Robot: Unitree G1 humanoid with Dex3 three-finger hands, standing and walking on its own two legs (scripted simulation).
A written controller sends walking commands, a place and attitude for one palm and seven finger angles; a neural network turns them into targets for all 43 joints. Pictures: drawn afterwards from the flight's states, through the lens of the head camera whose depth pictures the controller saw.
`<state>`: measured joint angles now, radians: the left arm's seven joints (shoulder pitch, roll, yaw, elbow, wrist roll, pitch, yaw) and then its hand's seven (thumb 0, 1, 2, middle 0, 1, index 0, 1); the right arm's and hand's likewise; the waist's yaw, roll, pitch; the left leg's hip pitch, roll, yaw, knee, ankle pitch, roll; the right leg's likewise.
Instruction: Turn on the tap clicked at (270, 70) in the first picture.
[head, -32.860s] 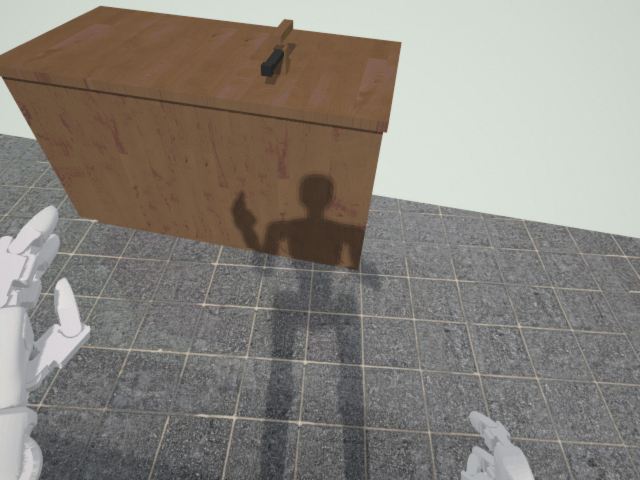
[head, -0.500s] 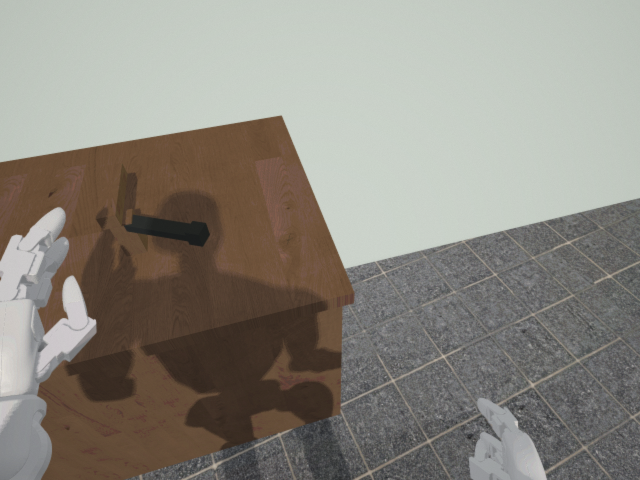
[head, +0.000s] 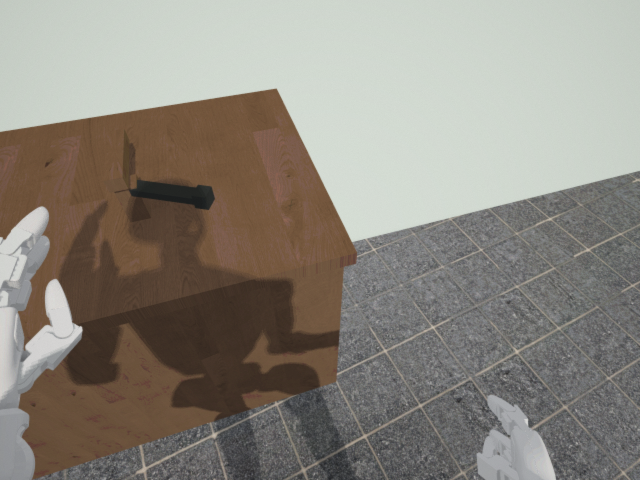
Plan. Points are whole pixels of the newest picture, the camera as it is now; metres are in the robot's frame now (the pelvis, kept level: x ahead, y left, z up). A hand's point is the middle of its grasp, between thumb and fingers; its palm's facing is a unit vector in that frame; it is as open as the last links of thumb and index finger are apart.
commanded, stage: step back with the hand held close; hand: left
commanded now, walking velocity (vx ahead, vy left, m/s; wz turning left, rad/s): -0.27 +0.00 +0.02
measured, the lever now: (203, 197) +0.52 +0.24 +0.04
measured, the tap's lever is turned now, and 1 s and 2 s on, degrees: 61 61 61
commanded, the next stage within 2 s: stop stepping back and stand still in 0.70 s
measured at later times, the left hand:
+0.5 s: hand (4, 425) +0.13 +0.25 +0.17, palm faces +0.50 -0.73 -0.46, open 7.4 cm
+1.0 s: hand out of the picture +0.05 +0.21 +0.17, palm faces +0.44 -0.82 -0.37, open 7.4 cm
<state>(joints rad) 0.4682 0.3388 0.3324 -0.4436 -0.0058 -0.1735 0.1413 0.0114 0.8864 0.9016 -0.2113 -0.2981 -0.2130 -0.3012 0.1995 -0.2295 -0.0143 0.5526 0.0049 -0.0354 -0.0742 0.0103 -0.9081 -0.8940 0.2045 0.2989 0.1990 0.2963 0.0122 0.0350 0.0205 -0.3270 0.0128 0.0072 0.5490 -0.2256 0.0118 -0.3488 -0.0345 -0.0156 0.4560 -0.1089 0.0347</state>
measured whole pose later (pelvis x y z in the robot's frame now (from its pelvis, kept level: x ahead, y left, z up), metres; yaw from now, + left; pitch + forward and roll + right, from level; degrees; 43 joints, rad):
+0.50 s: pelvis -0.06 -0.02 -0.02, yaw +8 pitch +0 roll -2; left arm 0.42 0.39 0.40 -0.49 0.02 -0.24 0.14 0.01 0.88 0.90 -0.21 -0.30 -0.21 -0.30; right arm 0.21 -0.21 -0.03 0.57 0.00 -0.11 -0.07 0.01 -0.91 -0.89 0.21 0.30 0.20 0.30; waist -0.04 0.03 0.04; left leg -0.52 0.06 0.01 0.66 -0.18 0.02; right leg -0.42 0.05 0.05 0.66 -0.25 0.02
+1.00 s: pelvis -0.16 -0.04 +0.00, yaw +1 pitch +3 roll +1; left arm 0.45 0.35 0.33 -0.52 -0.05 -0.13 0.16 0.01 0.89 0.90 -0.21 -0.30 -0.21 -0.30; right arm 0.15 -0.14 0.03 0.59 -0.01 -0.13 -0.04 0.01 -0.90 -0.89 0.21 0.30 0.20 0.30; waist 0.03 -0.02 -0.03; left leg -0.42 0.07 0.15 0.43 -0.09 0.00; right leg -0.14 0.02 0.00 0.44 -0.36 -0.03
